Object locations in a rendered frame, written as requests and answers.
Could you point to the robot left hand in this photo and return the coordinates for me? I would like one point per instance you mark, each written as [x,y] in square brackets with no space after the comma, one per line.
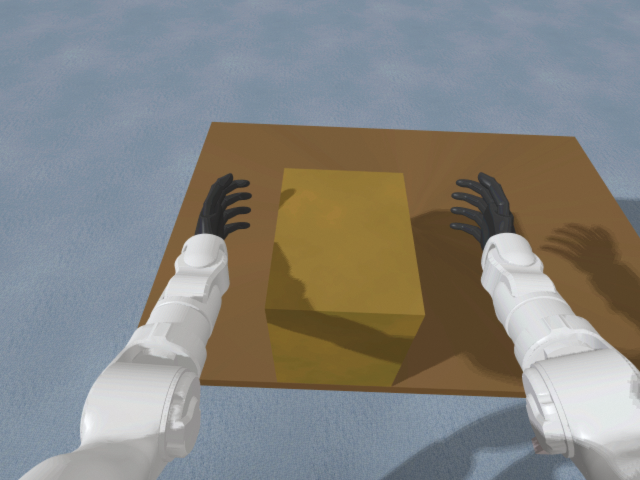
[213,216]

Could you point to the robot right hand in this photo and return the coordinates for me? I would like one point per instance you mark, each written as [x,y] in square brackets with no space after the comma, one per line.
[495,216]

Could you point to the right robot upper arm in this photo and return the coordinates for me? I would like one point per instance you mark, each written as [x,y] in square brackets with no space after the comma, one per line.
[586,407]

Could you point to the carton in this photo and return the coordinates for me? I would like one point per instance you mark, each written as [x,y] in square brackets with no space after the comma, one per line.
[344,300]

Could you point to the robot left forearm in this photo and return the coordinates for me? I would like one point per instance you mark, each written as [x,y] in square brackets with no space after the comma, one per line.
[183,319]

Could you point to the left robot upper arm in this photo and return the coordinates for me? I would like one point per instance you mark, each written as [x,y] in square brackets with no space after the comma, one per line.
[139,418]

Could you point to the robot right forearm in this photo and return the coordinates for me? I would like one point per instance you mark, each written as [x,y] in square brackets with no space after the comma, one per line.
[535,316]

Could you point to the table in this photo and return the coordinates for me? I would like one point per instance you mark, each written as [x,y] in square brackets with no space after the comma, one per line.
[560,204]

